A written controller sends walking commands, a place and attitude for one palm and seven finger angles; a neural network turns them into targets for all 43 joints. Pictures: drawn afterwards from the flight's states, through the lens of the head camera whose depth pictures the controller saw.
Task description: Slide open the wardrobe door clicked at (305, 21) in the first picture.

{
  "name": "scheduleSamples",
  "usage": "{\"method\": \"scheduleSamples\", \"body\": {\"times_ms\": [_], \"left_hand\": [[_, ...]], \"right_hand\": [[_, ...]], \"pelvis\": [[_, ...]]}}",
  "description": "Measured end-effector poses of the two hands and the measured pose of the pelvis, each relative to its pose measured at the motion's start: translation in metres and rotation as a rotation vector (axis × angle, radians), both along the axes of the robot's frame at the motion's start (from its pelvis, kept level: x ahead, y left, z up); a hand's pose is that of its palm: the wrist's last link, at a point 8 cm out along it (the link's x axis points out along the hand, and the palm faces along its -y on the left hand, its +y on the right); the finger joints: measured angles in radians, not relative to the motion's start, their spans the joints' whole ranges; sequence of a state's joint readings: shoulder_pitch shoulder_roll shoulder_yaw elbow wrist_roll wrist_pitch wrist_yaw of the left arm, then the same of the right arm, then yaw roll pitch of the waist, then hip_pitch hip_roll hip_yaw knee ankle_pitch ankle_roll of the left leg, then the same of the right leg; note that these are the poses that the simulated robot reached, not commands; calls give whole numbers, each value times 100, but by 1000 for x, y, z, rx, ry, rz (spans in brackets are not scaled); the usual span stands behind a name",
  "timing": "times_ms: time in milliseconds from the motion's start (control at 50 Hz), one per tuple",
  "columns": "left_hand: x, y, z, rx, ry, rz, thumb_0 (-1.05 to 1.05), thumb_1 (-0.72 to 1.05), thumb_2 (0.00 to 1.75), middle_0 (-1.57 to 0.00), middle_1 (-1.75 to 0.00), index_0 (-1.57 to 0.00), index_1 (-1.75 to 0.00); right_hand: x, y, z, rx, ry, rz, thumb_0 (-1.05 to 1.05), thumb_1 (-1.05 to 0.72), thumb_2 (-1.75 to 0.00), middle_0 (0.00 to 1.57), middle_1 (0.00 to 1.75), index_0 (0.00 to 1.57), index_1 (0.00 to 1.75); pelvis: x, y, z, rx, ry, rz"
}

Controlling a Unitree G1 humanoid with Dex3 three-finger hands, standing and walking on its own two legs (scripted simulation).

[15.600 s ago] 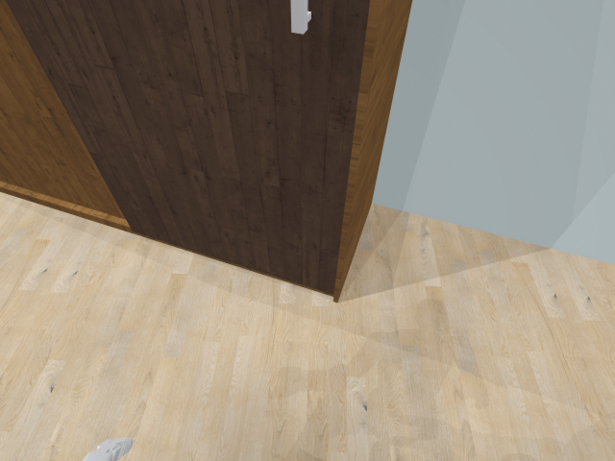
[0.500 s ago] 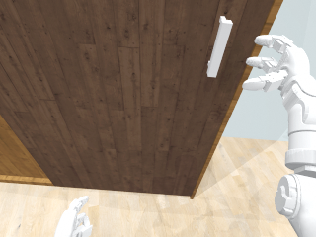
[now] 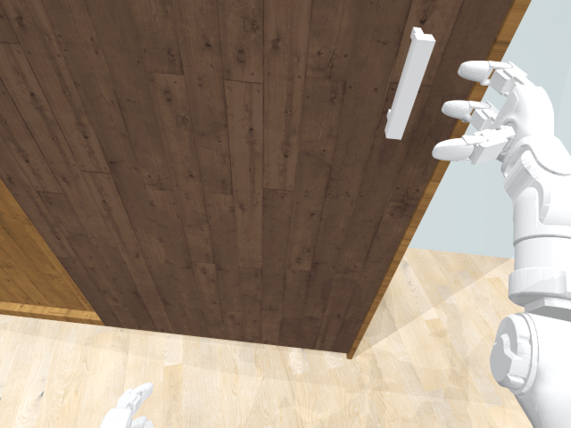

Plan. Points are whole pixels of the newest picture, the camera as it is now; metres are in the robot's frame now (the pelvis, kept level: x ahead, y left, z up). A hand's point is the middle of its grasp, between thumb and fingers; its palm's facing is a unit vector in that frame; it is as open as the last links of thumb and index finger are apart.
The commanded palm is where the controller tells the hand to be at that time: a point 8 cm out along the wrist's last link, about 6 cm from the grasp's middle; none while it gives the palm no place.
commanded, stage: feel for the door with the fingertips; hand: right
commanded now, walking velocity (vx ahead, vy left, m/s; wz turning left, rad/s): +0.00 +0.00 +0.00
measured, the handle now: (404, 84) +0.51 -0.12 +0.26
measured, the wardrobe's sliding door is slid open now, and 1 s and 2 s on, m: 0.00 0.00 0.00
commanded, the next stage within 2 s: slide the fingers in behind the handle in 0.76 s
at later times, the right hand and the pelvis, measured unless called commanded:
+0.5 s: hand (441, 108) +0.43 -0.15 +0.27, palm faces +0.06 +1.00 -0.02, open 14.0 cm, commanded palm +0.42 -0.20 +0.26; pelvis -0.01 +0.01 +0.00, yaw -1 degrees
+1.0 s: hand (431, 98) +0.47 -0.14 +0.27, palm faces +0.05 +1.00 -0.01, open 13.9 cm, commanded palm +0.44 -0.20 +0.26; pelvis -0.01 +0.01 +0.00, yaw +1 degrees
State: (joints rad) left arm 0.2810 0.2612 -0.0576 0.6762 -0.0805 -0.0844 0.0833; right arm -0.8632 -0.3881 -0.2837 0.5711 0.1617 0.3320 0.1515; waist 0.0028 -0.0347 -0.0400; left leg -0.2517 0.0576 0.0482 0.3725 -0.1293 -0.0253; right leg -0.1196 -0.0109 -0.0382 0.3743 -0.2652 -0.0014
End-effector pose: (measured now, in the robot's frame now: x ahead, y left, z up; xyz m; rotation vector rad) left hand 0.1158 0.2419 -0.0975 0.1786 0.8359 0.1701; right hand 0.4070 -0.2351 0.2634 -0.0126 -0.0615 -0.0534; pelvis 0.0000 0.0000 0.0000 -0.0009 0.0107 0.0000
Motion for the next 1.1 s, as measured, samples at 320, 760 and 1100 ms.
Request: {"method": "scheduleSamples", "body": {"times_ms": [320, 760, 1100], "left_hand": [[35, -6, 13, -19, -99, -44, 2, 90, 90, -20, -30, -20, -30], [-30, 16, -7, 14, 54, 41, 2, 90, 90, -20, -30, -20, -30], [-47, 20, -8, 24, 77, 69, 2, 90, 90, -20, -30, -20, -30]], "right_hand": [[-5, 32, 5, 14, 9, 2, -2, 51, -30, 30, 120, 30, 120], [31, 44, 6, 2, 33, -3, -2, 51, -30, 30, 120, 30, 120], [34, 39, 5, -7, 20, 4, -2, 51, -30, 34, 122, 32, 121]], "pelvis": [[-3, 6, 0, -3, -11, -1], [-8, 10, 0, -6, 17, 2], [-8, 6, 0, -5, 27, 10]]}}
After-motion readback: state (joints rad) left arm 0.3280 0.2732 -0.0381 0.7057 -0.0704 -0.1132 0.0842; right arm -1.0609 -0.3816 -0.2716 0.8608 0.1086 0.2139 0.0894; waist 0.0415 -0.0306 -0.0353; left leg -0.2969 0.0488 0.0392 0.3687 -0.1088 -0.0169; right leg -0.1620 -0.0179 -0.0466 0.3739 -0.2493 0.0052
